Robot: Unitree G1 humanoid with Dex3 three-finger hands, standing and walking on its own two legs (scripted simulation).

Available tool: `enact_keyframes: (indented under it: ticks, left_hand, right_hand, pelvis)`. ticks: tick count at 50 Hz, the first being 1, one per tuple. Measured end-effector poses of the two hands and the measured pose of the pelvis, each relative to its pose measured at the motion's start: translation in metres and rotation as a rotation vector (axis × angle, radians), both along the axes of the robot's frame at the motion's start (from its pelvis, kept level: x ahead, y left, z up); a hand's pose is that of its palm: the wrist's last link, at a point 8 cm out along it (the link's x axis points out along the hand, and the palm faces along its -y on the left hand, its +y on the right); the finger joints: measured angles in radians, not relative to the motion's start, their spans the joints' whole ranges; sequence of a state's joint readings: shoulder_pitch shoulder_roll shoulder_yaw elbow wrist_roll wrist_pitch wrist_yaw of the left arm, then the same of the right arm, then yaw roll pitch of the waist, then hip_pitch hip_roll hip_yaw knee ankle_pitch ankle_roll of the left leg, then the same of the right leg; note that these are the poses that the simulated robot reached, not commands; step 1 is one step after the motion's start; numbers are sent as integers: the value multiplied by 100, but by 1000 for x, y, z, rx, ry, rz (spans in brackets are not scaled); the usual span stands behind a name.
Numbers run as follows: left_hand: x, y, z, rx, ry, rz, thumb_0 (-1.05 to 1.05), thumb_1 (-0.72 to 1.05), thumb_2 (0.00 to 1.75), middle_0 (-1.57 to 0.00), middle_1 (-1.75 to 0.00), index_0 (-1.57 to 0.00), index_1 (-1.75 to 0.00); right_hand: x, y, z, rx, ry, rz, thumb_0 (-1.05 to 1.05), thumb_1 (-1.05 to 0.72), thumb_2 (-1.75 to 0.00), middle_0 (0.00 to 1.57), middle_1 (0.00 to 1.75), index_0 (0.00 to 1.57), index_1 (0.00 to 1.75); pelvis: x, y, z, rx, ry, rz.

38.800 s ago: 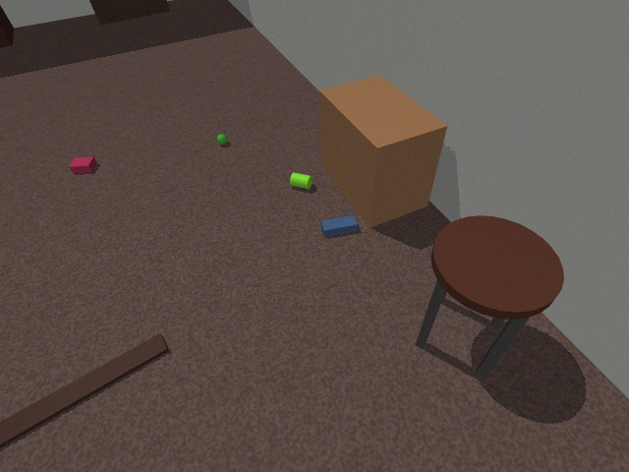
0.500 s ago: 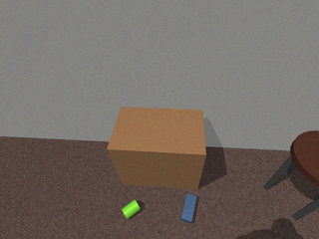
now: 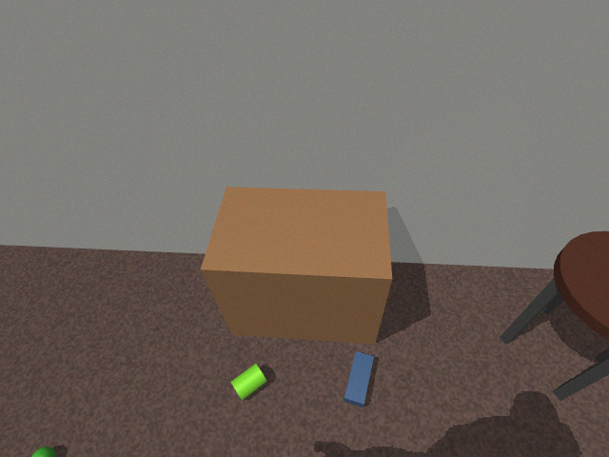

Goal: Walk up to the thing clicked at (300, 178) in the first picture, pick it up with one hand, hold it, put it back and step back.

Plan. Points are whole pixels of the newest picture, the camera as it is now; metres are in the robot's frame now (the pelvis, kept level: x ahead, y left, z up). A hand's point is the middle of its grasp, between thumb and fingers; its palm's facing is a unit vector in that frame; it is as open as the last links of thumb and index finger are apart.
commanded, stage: step back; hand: left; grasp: from above
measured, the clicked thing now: (248, 381) +0.45 +0.25 -0.74
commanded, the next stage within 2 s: none
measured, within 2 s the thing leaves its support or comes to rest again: neither
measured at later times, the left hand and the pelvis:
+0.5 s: hand out of the picture +0.05 +0.32 -0.18, palm faces -0.09 -0.93 -0.36, open 7.4 cm; pelvis -0.07 +0.06 -0.01, yaw -3 degrees
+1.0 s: hand out of the picture -0.06 +0.31 -0.15, palm faces -0.04 -0.92 -0.40, open 7.4 cm; pelvis -0.19 +0.05 -0.02, yaw -1 degrees
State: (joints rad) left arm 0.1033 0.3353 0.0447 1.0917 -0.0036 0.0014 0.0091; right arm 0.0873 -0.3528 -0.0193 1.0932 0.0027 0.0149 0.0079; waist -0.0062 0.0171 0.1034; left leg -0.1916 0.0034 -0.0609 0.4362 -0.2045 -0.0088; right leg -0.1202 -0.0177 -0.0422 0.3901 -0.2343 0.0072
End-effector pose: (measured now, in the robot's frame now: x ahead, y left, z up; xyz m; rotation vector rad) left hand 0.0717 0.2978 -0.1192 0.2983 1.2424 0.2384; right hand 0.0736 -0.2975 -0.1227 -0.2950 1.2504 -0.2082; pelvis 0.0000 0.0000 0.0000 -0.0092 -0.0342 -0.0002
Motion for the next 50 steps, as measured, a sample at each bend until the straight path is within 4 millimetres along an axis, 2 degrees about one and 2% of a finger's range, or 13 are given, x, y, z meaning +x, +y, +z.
enact_keyframes:
  ticks: [4,7,12,17,23,27,31,36,41,46,50]
  left_hand:
    - [2,13,-3,21,-18,-14,1,90,89,-20,-30,-21,-30]
    - [7,27,-6,34,-37,-44,1,90,89,-20,-30,-21,-30]
    - [25,53,-22,24,-103,-71,1,90,89,-20,-30,-21,-30]
    - [23,62,-23,16,-110,-73,1,90,89,-20,-30,-20,-30]
    - [-8,64,-20,8,-52,-115,1,90,89,-20,-30,-20,-30]
    - [-32,65,-19,21,-18,-132,1,90,89,-20,-30,-20,-30]
    - [-53,62,-16,39,-17,-148,1,90,89,-20,-30,-20,-30]
    - [-85,52,-9,59,-41,-148,1,90,89,-20,-30,-20,-30]
    - [-119,44,6,60,-53,-127,1,90,89,-20,-30,-21,-30]
    - [-131,45,12,66,-108,-124,1,90,89,-20,-30,-21,-30]
    - [-139,53,5,52,-164,-126,1,90,89,-20,-30,-21,-30]
  right_hand:
    - [-1,-3,-1,-25,-8,2,1,-90,-90,21,30,20,30]
    - [-9,-1,2,-49,-9,-4,1,-90,-90,21,30,20,30]
    - [-35,14,1,-109,23,9,1,-90,-90,21,30,20,30]
    - [-64,37,9,-104,61,3,1,-90,-90,21,30,20,30]
    - [-76,55,10,-89,-11,-28,1,-90,-90,21,30,20,30]
    - [-84,59,4,-67,-61,-34,1,-90,-90,21,31,20,30]
    - [-98,53,-4,-49,-94,-36,1,-90,-90,21,31,20,30]
    - [-120,34,-15,-32,-113,-46,1,-90,-90,21,31,20,30]
    - [-145,23,-6,-35,-93,-50,1,-90,-90,21,30,20,30]
    - [-175,20,-1,-65,-56,-14,1,-90,-90,21,30,20,30]
    - [-197,25,-2,-89,-36,19,1,-90,-90,21,30,20,30]
  pelvis:
    - [-14,8,-6,0,-1,4]
    - [-21,19,-10,11,5,4]
    - [-33,44,-25,4,16,18]
    - [-48,55,-17,-4,19,10]
    - [-64,64,-12,-4,11,-36]
    - [-81,64,-15,0,4,-61]
    - [-100,59,-20,6,-2,-85]
    - [-126,46,-27,-9,-12,-91]
    - [-146,42,-16,35,-11,-85]
    - [-170,45,-12,38,1,-56]
    - [-194,52,-20,25,-1,-22]
